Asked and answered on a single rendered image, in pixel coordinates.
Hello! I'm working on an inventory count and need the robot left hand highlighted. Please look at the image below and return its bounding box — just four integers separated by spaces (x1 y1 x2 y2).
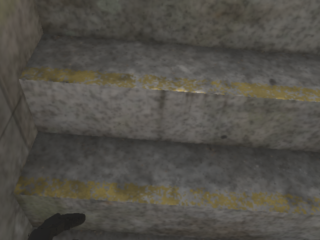
28 213 86 240

